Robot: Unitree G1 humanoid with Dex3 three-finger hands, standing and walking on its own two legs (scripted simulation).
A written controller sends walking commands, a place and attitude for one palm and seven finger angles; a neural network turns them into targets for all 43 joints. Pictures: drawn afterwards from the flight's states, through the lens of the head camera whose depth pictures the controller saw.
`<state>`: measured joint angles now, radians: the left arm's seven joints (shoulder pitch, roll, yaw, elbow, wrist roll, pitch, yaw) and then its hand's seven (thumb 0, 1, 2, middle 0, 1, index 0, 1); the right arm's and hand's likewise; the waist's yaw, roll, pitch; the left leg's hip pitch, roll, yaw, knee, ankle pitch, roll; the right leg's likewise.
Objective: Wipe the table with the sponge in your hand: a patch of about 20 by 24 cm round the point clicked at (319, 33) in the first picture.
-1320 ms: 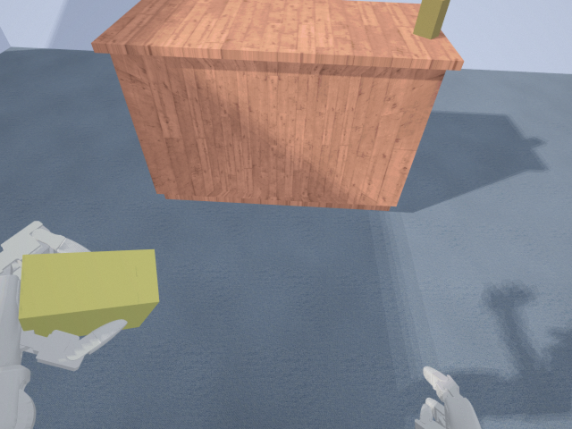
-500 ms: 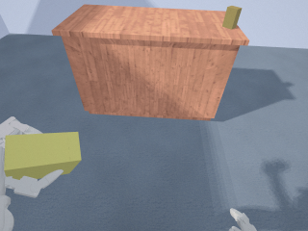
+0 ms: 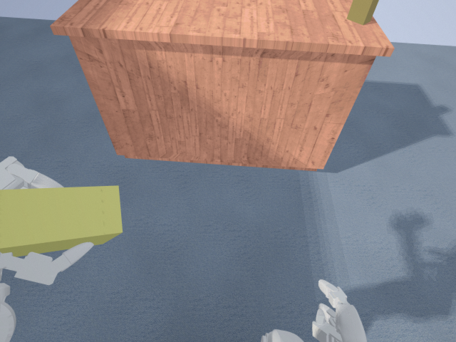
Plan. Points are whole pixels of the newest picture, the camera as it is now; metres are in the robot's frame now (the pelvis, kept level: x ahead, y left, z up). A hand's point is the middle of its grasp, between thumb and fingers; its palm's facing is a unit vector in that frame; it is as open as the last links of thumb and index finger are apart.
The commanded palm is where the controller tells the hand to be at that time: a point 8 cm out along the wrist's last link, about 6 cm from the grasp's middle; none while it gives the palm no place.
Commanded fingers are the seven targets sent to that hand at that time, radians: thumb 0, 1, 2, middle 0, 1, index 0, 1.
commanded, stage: walk to a spot facing it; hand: left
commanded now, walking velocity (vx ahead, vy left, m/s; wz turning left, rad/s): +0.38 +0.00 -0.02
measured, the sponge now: (77, 221) +0.23 +0.21 +0.17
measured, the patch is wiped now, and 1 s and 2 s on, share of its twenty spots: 0.00 0.00 0.00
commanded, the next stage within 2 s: turn to face it in 0.98 s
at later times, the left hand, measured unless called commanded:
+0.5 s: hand (148, 133) +0.37 +0.15 +0.19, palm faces +0.41 -0.73 -0.54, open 9.8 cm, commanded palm +0.30 +0.20 +0.18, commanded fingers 0.00 0.10 1.30 -1.20 -1.60 -1.20 -1.60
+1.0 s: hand (124, 82) +0.48 +0.21 +0.20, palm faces +0.58 -0.66 -0.47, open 9.8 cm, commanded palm +0.39 +0.24 +0.18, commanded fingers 0.00 0.10 1.30 -1.20 -1.60 -1.20 -1.60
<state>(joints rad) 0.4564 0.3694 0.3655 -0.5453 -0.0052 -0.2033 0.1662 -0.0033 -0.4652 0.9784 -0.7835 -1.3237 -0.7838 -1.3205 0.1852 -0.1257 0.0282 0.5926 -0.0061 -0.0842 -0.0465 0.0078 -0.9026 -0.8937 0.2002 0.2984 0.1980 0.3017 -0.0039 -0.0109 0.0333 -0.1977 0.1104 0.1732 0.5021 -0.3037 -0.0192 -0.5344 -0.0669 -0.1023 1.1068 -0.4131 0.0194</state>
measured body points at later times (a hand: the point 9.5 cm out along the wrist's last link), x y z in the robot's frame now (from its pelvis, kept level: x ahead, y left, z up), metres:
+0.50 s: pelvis +0.17 -0.09 +0.00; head +0.21 -0.12 +0.45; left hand +0.34 +0.19 +0.22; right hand +0.34 -0.35 -0.10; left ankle +0.22 +0.07 -0.64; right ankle +0.16 -0.12 -0.74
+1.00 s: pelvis +0.32 -0.08 -0.01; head +0.35 -0.05 +0.44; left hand +0.44 +0.24 +0.23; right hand +0.55 -0.22 -0.09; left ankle +0.34 +0.03 -0.74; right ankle +0.36 -0.23 -0.65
